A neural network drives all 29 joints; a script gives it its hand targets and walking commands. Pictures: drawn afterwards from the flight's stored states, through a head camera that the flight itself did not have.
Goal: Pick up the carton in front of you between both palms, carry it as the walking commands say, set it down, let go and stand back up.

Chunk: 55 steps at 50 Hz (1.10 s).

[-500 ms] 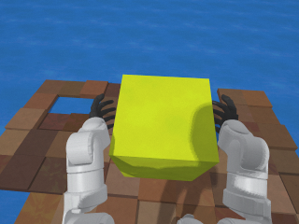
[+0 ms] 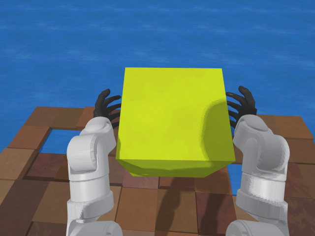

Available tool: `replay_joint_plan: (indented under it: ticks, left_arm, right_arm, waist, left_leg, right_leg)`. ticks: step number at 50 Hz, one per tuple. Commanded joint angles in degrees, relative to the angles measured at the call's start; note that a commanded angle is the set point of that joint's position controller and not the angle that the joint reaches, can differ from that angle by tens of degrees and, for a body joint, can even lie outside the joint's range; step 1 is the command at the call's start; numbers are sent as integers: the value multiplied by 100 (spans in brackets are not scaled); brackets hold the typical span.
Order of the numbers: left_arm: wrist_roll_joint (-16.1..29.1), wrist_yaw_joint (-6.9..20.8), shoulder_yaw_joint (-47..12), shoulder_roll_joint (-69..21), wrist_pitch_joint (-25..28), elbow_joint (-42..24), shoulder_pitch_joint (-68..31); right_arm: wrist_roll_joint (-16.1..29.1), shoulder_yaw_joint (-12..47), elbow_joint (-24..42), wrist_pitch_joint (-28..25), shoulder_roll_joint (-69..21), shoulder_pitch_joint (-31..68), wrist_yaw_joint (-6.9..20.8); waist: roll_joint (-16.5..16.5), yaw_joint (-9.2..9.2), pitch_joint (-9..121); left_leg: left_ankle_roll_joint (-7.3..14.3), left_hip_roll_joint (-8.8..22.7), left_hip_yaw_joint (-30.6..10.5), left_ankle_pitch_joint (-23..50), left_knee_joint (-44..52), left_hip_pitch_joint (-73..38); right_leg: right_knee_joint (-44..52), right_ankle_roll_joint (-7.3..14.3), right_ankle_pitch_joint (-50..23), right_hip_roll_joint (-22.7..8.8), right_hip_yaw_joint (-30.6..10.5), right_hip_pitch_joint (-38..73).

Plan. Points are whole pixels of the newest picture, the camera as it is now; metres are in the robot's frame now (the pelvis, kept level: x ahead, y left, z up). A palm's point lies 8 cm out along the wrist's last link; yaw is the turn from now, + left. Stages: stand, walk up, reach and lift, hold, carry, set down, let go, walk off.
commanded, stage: carry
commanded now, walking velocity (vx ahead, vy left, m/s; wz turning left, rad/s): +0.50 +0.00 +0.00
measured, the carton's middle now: (170, 130) +0.38 +0.00 +0.09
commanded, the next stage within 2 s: none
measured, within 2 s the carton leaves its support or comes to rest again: neither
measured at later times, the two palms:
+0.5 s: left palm (122, 60) +0.64 +0.16 +0.14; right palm (213, 59) +0.65 -0.15 +0.13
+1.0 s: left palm (122, 29) +0.92 +0.20 +0.12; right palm (192, 29) +0.90 -0.10 +0.13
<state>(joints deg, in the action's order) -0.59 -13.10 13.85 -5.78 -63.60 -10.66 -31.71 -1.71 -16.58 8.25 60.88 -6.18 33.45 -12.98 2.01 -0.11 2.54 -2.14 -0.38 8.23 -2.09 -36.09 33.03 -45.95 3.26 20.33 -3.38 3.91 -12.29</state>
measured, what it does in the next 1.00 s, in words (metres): walks ahead: right foot, then left foot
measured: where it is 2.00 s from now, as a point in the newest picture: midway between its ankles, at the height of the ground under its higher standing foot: (166, 113)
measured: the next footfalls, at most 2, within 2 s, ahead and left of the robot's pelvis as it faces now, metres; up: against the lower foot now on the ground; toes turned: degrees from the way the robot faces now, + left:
right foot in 0.40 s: +0.40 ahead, -0.09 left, +0.00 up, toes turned -7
left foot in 0.76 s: +0.59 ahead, +0.14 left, -0.02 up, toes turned +4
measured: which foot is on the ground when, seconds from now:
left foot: down 0.00-0.42, up 0.44-0.74, down 0.76-1.00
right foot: up 0.00-0.38, down 0.40-0.76, up 0.78-1.00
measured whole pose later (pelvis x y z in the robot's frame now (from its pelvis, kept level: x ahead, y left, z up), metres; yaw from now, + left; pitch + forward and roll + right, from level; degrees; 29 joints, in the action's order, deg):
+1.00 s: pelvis +0.60 +0.06 +0.02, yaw -2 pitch +6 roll -2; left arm -3.0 -11.0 14.4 -10.4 -64.3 -12.0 -20.9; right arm -1.7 -14.6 12.6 62.7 -9.9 19.0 -9.6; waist 0.6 -1.9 5.7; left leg 4.0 0.2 6.0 -12.1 -20.4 11.8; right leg -50.3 -0.4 12.5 -2.5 3.5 -35.3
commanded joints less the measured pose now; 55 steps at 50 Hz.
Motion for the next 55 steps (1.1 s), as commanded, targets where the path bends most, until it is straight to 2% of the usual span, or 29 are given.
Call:
replay_joint_plan:
  ticks: [1,3,4,7,9,11,16,18,19,20,21,22,23,24,25,26,29,32,34,36,37,38,39,40,42,44,46,51,55]
  left_arm:
    - [766,-45,-2784,-3245,-26,-109,-2859]
    - [720,-7,-2632,-3630,-2,-41,-3198]
    - [635,30,-2582,-3782,33,129,-3176]
    - [436,164,-2637,-4179,202,442,-3059]
    - [335,214,-2751,-4357,323,566,-2922]
    - [286,247,-2884,-4477,426,609,-2879]
    - [418,295,-3166,-4513,612,404,-2738]
    - [533,302,-3241,-4350,650,256,-2698]
    - [597,303,-3246,-4227,656,175,-2627]
    - [632,298,-3238,-4103,656,122,-2504]
    - [618,202,-3106,-3698,633,220,-2510]
    - [728,114,-3127,-3593,616,159,-2499]
    - [827,81,-3205,-3735,620,46,-2405]
    - [942,65,-3251,-3767,637,-203,-2672]
    - [1073,58,-3351,-3820,625,-453,-2913]
    - [1167,56,-3440,-3834,607,-616,-3035]
    - [1363,68,-3565,-3732,542,-865,-3070]
    - [1449,128,-3677,-3719,362,-901,-2724]
    - [1414,170,-3687,-3710,206,-854,-2656]
    - [1301,171,-3644,-3661,65,-755,-2596]
    - [1212,147,-3559,-3589,-4,-640,-2552]
    - [1123,111,-3404,-3479,-84,-489,-2451]
    - [1107,77,-3398,-3510,-170,-385,-2445]
    - [1127,63,-3321,-3560,-193,-471,-2573]
    - [1019,82,-3190,-3903,-202,-410,-2702]
    - [871,133,-3191,-4193,-160,-246,-2443]
    - [628,171,-3243,-4372,-88,-131,-1921]
    - [475,308,-3601,-4653,106,-445,-1045]
    - [603,403,-3759,-4670,213,-727,-624]
  right_arm:
    - [897,2899,-345,304,-3283,2311,-49]
    - [1081,3194,-139,248,-3866,2714,67]
    - [1139,3355,-52,201,-4119,2951,131]
    - [1231,3651,-19,10,-4615,3217,311]
    - [1234,3749,-88,-101,-4737,3140,389]
    - [1183,3758,-195,-182,-4782,2960,426]
    - [948,3718,-248,-356,-4640,2387,396]
    - [834,3656,-187,-400,-4462,2229,317]
    - [773,3629,-109,-413,-4358,2151,260]
    - [725,3579,-16,-404,-4163,2272,190]
    - [761,3505,-48,-310,-4026,2154,156]
    - [834,3387,49,-274,-3840,2132,117]
    - [931,3371,287,-258,-3814,2417,80]
    - [1034,3356,416,-252,-3849,2700,60]
    - [1066,3280,455,-243,-3793,2746,42]
    - [1026,3186,442,-234,-3710,2641,27]
    - [841,2992,380,-168,-3447,2280,-10]
    - [723,2940,410,-2,-3322,1852,-11]
    - [696,2968,427,138,-3298,1742,44]
    - [698,2978,355,286,-3275,1670,93]
    - [688,2963,258,353,-3239,1593,98]
    - [639,2883,171,422,-3054,1480,81]
    - [624,2841,144,448,-2892,1744,17]
    - [710,2890,246,475,-3020,1786,4]
    - [861,3125,463,469,-3494,2005,102]
    - [970,3392,582,391,-3920,2044,235]
    - [1010,3605,580,306,-4230,1708,346]
    - [1135,4036,729,106,-4720,816,588]
    - [1118,4129,948,7,-4614,457,561]
  waist:
    - [-1882,-496,3018]
    - [-463,-591,2539]
    - [-233,-506,2364]
    - [-523,-281,2166]
    - [-593,-265,2018]
    - [-703,-320,1852]
    - [-908,-278,1656]
    - [-795,-39,1907]
    - [-571,164,2107]
    - [-204,404,2194]
    - [1348,429,2748]
    - [1547,562,3106]
    - [961,651,2822]
    - [392,665,2535]
    - [101,634,2439]
    - [23,590,2417]
    - [470,551,2339]
    - [679,484,2173]
    - [511,449,2011]
    - [212,222,2028]
    - [-90,42,2179]
    - [-1054,-36,2154]
    - [-2056,-238,2291]
    - [-1691,-264,2219]
    - [-737,-260,1961]
    - [-767,-203,1910]
    - [-990,-141,1966]
    - [-878,-116,1601]
    - [-915,-150,1355]
  left_leg:
    - [2014,1990,-3747,1378,977,-5065]
    - [1697,1859,-3314,640,977,-4457]
    - [1579,1873,-3160,151,1153,-4055]
    - [1483,1789,-2715,-604,1519,-3460]
    - [1562,1700,-2284,-335,1649,-3376]
    - [1438,1500,-1767,-61,1776,-3237]
    - [851,1050,-859,1036,1703,-3366]
    - [541,882,-469,1894,932,-3192]
    - [359,690,-317,1857,194,-2704]
    - [260,426,-233,635,-853,-1671]
    - [141,-431,-232,-2286,-2721,11]
    - [308,-332,-873,-2903,-4036,873]
    - [513,34,-1305,-2744,-4052,1119]
    - [595,125,-1268,-2641,-3778,1289]
    - [612,230,-1265,-2530,-3449,1337]
    - [589,323,-1237,-2414,-3064,1201]
    - [412,337,-983,-2207,-1572,706]
    - [298,211,-606,-1022,1,-493]
    - [246,-20,-158,-124,911,-1249]
    - [272,-59,141,227,1214,-2446]
    - [331,264,-137,-49,1139,-3215]
    - [514,1576,-2009,168,1312,-3693]
    - [1327,2280,-3822,22,1514,-4692]
    - [1568,2325,-4080,-506,1545,-4622]
    - [1412,1974,-3244,329,1549,-4127]
    - [1191,1822,-2541,1034,1757,-3741]
    - [1111,1642,-2000,1493,1845,-3814]
    - [1030,1302,-1247,2073,2093,-4311]
    - [886,1105,-717,2495,2115,-4146]
  right_leg:
    - [-3949,-25,795,827,-472,-3311]
    - [-3571,123,466,359,-657,-3702]
    - [-3106,112,235,186,-668,-3569]
    - [-2313,57,-103,57,-556,-3225]
    - [-1572,-8,-203,78,-352,-3251]
    - [-524,-65,-472,176,-44,-2939]
    - [1606,-41,-2013,436,422,-1742]
    - [2264,82,-2576,570,628,-438]
    - [2346,159,-2631,577,707,637]
    - [2206,279,-2576,109,77,1693]
    - [1928,1316,-4111,-1423,-2359,3152]
    - [1952,1997,-2968,-1921,-3058,3477]
    - [2066,1884,-2372,-1753,-3109,2979]
    - [2070,1686,-2423,-1624,-2895,2599]
    - [2063,1541,-2509,-1585,-2756,2407]
    - [2105,1416,-2324,-1493,-2511,2184]
    - [2276,1249,-2130,-1275,-1866,1643]
    - [2281,901,-2206,-967,-998,816]
    - [2089,611,-1820,-734,-560,430]
    - [1290,360,-1586,-444,-133,-185]
    - [452,162,-1327,-219,184,-663]
    - [-790,-139,195,110,341,-1509]
    - [-1862,-281,1063,612,64,-3031]
    - [-2362,-144,1131,322,-335,-3505]
    - [-2222,-130,594,88,-411,-3514]
    - [-1482,-223,98,-87,-391,-3082]
    - [-997,-319,-316,-4,-224,-2854]
    - [634,-433,-1473,15,84,-2995]
    - [1957,-275,-2444,221,444,-2103]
